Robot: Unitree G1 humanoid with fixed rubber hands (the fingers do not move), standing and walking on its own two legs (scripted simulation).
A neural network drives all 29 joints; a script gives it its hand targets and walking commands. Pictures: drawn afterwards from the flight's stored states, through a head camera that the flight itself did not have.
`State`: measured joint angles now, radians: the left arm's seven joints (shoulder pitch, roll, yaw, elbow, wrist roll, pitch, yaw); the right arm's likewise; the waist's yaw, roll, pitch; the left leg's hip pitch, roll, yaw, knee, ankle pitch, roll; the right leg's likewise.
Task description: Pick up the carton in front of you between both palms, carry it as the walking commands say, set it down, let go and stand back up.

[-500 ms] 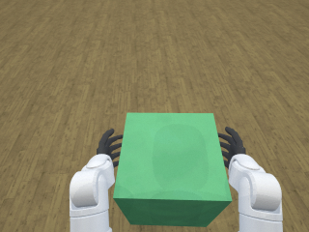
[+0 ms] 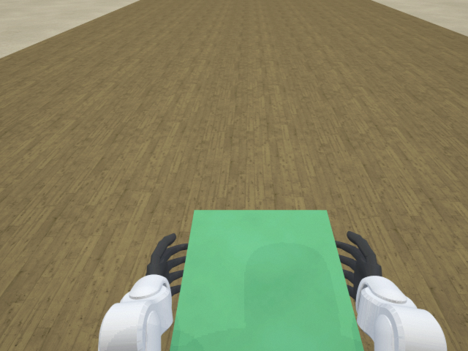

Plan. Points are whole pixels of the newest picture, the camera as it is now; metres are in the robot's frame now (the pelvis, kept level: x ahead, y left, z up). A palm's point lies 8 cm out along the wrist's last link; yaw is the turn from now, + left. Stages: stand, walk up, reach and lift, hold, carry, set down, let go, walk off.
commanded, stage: carry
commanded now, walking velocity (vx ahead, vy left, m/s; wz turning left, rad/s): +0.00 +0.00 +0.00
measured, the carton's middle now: (260, 307) +0.23 +0.01 +0.02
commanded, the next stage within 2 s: none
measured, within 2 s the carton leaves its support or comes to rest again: neither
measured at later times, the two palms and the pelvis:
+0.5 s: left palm (195, 172) +0.47 +0.16 +0.10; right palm (336, 180) +0.47 -0.14 +0.10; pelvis +0.25 +0.01 -0.01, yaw +0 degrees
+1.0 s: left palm (198, 155) +0.53 +0.17 +0.11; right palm (330, 160) +0.53 -0.13 +0.11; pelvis +0.30 +0.02 +0.01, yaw +0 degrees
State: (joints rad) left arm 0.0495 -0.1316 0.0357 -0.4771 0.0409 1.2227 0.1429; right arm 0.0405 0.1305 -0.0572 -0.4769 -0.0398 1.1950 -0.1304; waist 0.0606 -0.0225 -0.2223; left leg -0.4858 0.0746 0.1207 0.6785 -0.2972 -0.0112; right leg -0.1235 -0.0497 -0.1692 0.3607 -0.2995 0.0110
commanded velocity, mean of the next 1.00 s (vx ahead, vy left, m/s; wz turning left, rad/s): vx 0.00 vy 0.00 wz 0.00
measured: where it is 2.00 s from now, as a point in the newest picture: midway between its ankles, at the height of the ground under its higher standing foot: outside the picture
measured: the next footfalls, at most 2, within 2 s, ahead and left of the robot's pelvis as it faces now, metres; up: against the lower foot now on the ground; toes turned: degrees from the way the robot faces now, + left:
left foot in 0.06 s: +0.22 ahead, +0.13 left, +0.00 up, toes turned +4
right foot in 0.40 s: +0.30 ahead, -0.08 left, +0.00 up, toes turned +13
